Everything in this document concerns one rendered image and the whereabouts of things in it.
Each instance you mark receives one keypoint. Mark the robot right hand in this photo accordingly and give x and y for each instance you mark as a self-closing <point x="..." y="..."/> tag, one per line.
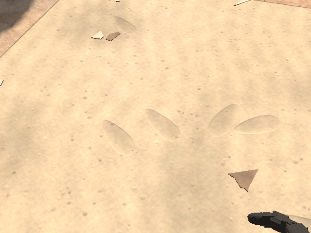
<point x="277" y="221"/>

